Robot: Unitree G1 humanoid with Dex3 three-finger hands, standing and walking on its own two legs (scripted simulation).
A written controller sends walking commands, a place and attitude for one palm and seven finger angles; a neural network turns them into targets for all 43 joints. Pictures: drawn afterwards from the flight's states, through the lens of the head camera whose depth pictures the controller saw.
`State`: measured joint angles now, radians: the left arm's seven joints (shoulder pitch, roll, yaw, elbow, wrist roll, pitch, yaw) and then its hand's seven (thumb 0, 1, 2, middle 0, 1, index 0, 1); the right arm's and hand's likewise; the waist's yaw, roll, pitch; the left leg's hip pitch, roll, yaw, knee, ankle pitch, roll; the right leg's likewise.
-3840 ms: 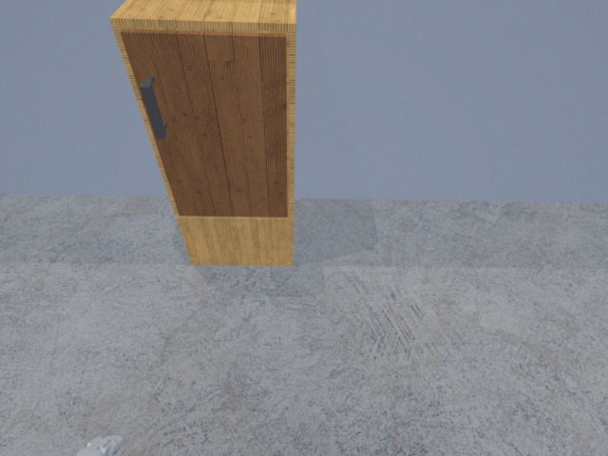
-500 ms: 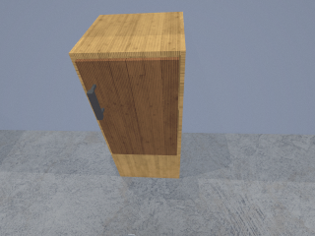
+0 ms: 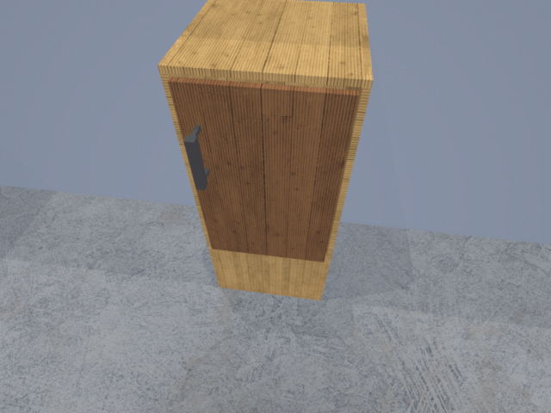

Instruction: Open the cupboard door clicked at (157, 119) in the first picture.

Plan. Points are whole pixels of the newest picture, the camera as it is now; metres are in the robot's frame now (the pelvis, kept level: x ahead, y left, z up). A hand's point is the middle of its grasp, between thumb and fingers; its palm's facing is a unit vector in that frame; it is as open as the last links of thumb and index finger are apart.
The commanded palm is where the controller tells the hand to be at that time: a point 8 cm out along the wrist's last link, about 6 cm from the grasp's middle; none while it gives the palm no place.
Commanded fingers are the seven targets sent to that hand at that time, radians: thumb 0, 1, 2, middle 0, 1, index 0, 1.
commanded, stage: come to a stop and stand still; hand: left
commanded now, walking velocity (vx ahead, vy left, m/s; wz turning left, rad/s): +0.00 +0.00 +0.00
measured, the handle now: (199, 158) +0.62 +0.24 -0.03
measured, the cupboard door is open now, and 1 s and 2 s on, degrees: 0 0 0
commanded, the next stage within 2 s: look again from close up in 0.44 s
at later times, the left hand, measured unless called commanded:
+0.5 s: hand out of the picture +0.04 +0.21 -0.17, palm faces +0.01 -0.98 -0.20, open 7.3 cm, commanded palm none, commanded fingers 0.00 0.90 0.90 -0.20 -0.30 -0.20 -0.30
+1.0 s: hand out of the picture -0.02 +0.18 -0.18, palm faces +0.01 -0.98 -0.18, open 7.3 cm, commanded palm none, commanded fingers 0.00 0.90 0.90 -0.20 -0.30 -0.20 -0.30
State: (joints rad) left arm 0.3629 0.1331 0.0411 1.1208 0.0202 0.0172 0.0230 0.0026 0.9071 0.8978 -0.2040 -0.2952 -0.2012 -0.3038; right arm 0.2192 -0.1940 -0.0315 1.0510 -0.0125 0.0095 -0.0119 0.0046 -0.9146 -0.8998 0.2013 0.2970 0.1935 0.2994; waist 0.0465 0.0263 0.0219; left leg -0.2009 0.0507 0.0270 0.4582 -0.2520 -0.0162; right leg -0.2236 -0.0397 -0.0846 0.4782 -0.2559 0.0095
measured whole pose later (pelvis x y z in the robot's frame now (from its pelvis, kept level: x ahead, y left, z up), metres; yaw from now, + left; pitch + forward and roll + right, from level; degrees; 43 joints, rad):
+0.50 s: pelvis +0.02 +0.03 +0.01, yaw -1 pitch -1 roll +0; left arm 0.21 0.18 0.02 1.14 0.01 0.01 0.03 0.00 0.91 0.90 -0.20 -0.29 -0.20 -0.30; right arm 0.26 -0.16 0.00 1.14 -0.01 -0.01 -0.03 0.00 -0.92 -0.90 0.20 0.30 0.20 0.30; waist 0.01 -0.01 0.03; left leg -0.11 0.00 0.07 0.40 -0.27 0.02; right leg -0.14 -0.09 -0.04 0.40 -0.24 0.06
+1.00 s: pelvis -0.03 +0.01 +0.00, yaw -1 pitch -3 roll +0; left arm 0.31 0.14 0.00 1.09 0.02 0.00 0.03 0.00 0.91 0.90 -0.20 -0.29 -0.20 -0.30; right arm 0.31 -0.15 0.00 1.07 -0.02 0.00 -0.01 0.01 -0.92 -0.90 0.20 0.30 0.20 0.30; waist 0.00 0.00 0.03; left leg -0.21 0.03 0.05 0.52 -0.27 -0.01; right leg -0.23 -0.06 -0.05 0.52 -0.24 0.03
